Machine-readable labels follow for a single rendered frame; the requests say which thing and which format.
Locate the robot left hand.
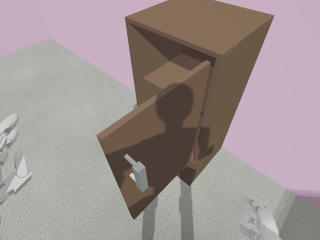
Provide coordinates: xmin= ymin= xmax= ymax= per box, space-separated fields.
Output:
xmin=0 ymin=113 xmax=32 ymax=206

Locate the handle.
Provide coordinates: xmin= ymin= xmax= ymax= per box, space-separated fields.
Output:
xmin=124 ymin=154 xmax=149 ymax=193

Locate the cupboard door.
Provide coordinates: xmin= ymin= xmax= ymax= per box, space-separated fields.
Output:
xmin=96 ymin=60 xmax=211 ymax=220

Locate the robot right hand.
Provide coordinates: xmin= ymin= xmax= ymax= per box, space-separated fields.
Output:
xmin=239 ymin=194 xmax=280 ymax=240

